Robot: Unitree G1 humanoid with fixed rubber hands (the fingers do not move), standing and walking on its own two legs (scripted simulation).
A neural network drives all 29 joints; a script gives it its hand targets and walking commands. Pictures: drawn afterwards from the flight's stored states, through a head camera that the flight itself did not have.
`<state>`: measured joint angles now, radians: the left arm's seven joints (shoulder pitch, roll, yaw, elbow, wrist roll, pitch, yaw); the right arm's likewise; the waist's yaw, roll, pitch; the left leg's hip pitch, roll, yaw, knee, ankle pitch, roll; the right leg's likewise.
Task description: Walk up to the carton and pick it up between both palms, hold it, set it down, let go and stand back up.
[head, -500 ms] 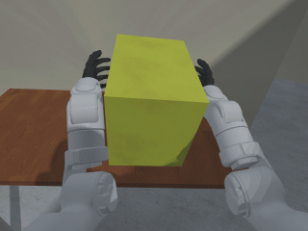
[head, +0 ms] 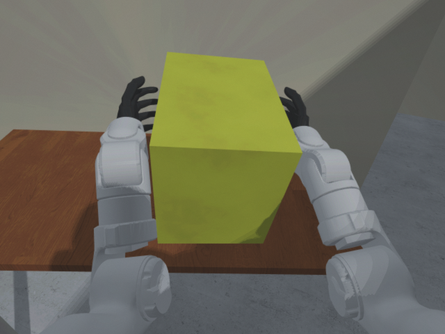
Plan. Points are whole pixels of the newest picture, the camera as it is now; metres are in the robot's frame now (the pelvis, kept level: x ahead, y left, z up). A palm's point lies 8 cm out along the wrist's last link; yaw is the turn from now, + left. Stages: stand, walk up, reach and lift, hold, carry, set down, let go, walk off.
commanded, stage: hold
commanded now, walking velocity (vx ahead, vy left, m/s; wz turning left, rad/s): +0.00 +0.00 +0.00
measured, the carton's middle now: (214, 146) +0.37 +0.01 +0.20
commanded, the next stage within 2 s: none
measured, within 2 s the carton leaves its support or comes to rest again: neither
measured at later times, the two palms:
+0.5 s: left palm (132, 121) +0.36 +0.14 +0.26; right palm (297, 131) +0.36 -0.13 +0.24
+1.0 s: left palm (132, 123) +0.36 +0.14 +0.26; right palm (296, 132) +0.36 -0.13 +0.24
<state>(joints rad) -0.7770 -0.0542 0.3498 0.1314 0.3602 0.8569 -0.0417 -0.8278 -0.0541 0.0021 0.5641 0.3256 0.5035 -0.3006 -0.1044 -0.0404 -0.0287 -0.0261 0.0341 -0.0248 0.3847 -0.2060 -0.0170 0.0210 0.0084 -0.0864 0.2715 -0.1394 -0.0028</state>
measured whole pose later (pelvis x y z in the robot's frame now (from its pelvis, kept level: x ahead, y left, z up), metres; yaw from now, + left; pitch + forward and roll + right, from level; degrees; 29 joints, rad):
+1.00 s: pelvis +0.00 +0.00 +0.00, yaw +0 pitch -9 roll -1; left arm -0.79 -0.05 0.35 0.15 0.36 0.85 -0.04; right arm -0.83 -0.06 0.00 0.57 0.33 0.51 -0.30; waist -0.10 -0.04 -0.03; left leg -0.03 0.04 -0.03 0.39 -0.20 -0.02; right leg 0.01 0.01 -0.09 0.27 -0.14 0.00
